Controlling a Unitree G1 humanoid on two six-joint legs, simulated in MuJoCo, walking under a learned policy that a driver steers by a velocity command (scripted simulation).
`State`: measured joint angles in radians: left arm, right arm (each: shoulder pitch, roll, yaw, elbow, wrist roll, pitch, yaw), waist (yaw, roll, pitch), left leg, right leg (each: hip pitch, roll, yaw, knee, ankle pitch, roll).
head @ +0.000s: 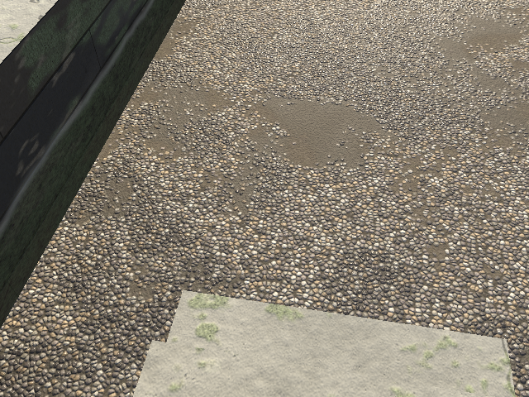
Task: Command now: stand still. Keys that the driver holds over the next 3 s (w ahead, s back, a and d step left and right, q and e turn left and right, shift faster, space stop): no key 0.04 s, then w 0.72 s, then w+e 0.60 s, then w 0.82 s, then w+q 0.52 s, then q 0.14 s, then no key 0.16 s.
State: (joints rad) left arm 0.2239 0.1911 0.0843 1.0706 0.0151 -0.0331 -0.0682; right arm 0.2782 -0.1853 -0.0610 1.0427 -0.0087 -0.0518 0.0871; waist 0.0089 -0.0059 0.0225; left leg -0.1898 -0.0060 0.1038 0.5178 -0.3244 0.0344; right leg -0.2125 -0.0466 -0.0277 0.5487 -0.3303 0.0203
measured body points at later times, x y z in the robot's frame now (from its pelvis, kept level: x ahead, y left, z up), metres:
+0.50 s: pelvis +0.11 -0.03 -0.03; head +0.11 -0.03 +0.42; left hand -0.02 +0.14 -0.18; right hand +0.20 -0.25 -0.17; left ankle +0.24 +0.11 -0.70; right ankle +0.01 -0.12 -0.73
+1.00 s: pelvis +0.37 -0.02 -0.20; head +0.38 -0.02 +0.25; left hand +0.50 +0.20 -0.34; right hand +0.22 -0.18 -0.35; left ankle +0.29 +0.09 -0.90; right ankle +0.57 -0.18 -0.88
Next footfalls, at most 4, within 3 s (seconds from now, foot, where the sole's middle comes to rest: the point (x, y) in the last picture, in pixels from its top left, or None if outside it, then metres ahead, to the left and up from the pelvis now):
0.70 left None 0.33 0.09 -0.94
1.20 right None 0.61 -0.20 -1.11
1.62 left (295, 337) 0.91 -0.07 -1.28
2.18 right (375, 293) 1.21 -0.44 -1.45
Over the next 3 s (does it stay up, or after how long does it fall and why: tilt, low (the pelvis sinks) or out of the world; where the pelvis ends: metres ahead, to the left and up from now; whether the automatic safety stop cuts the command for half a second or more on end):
stays up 1.54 -0.34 -0.67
